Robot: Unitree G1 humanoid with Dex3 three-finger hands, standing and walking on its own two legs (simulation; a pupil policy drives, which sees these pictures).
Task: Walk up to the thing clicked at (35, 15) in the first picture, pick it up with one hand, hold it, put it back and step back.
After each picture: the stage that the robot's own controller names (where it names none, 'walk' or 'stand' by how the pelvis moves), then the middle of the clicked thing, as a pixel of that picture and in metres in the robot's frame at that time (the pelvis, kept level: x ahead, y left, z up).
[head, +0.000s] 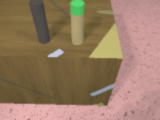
stand; (40, 23) +0.77 +0.23 -0.03
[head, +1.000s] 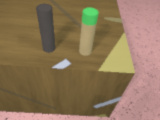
walk; (47, 30) +0.67 +0.17 -0.02
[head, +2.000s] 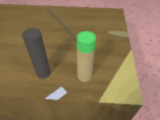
stand; (38, 56) +0.50 +0.21 -0.03
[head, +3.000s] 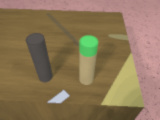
stand; (41, 60) +0.50 +0.19 -0.04
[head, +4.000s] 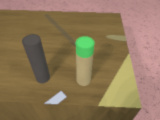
stand; (38, 61) +0.49 +0.20 -0.04
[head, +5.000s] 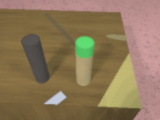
stand; (37, 61) +0.49 +0.21 -0.04
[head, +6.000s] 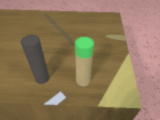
rise first; (37, 62) +0.49 +0.21 -0.04
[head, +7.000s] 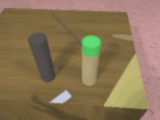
rise first; (43, 60) +0.49 +0.20 -0.03
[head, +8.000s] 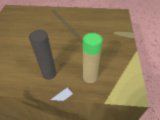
go down; (44, 57) +0.49 +0.20 -0.03
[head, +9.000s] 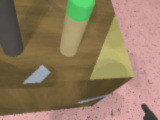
go down; (6, 26) +0.50 +0.19 +0.04
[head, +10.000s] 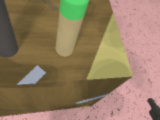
approach; out of the picture +0.50 +0.19 +0.05
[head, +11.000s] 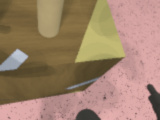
close in; out of the picture +0.54 +0.21 +0.09
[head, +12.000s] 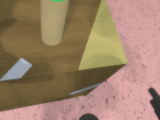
lift; out of the picture +0.57 +0.19 +0.08
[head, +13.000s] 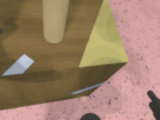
lift; out of the picture +0.55 +0.18 +0.09
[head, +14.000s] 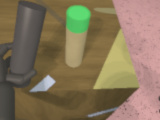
lift; (25, 48) +0.42 +0.15 +0.09
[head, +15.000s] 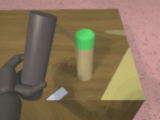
hold; (36, 58) +0.35 +0.14 +0.16
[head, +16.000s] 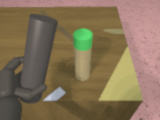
hold; (36, 61) +0.35 +0.14 +0.14
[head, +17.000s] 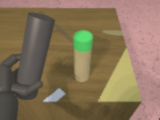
crouch; (33, 59) +0.36 +0.15 +0.14
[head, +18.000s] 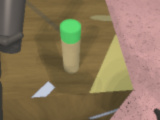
crouch; (12, 10) +0.51 +0.17 +0.18
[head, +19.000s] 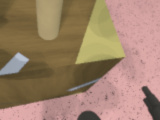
lower; out of the picture +0.57 +0.18 +0.09
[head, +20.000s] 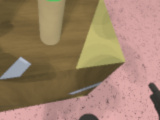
lower; out of the picture +0.56 +0.18 +0.08
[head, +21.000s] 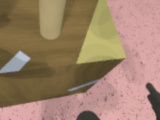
lower; out of the picture +0.56 +0.18 +0.09
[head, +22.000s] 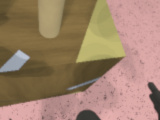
lower; out of the picture +0.57 +0.18 +0.09
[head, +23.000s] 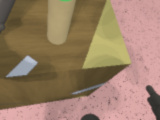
draw back; out of the picture +0.56 +0.15 +0.07
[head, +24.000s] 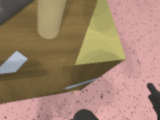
rise; out of the picture +0.61 +0.10 -0.01
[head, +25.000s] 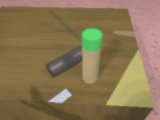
sink last; (72, 58) +0.56 +0.07 -0.07
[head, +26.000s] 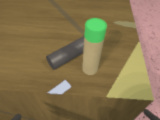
stand; (73, 50) +0.56 +0.06 -0.07
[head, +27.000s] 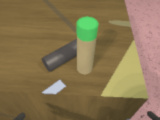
stand; (69, 51) +0.55 +0.07 -0.06
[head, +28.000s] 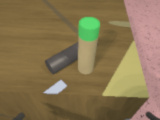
stand; (72, 53) +0.54 +0.05 -0.06
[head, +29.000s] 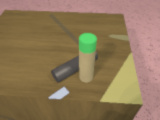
stand; (75, 64) +0.55 +0.05 -0.12
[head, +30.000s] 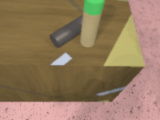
walk; (74, 28) +0.64 +0.02 -0.11
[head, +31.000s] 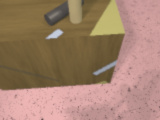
walk; (64, 9) +0.85 +0.13 -0.10
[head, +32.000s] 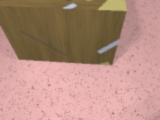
stand; out of the picture +1.16 +0.03 -0.10
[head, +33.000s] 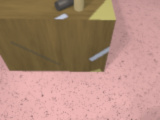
stand; (70, 0) +1.14 +0.07 -0.12
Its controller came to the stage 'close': yes
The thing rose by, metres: 0.20
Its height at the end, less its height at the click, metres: -0.09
